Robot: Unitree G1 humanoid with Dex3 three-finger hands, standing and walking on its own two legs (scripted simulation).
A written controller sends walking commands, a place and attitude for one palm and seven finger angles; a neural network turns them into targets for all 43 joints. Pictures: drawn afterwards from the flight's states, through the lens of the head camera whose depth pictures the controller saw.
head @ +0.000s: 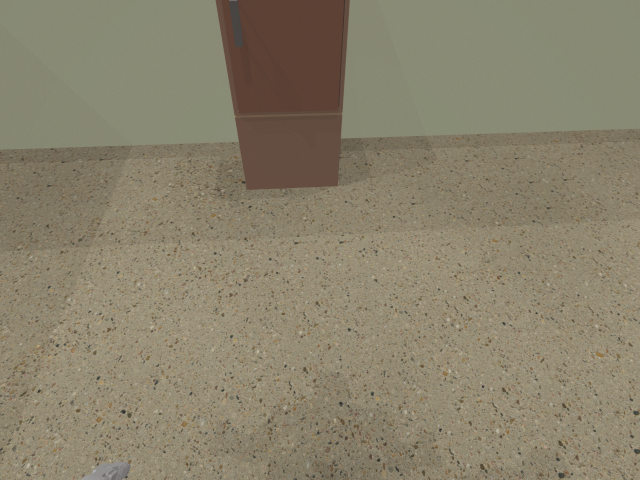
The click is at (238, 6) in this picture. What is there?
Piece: cupboard door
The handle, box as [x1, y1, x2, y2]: [229, 0, 242, 46]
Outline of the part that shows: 229,0 235,46 242,46 237,0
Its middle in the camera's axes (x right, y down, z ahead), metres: -0.28 -0.72 +1.27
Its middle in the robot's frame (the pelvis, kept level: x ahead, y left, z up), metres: +1.42 +0.34 +0.00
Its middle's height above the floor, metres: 0.77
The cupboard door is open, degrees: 0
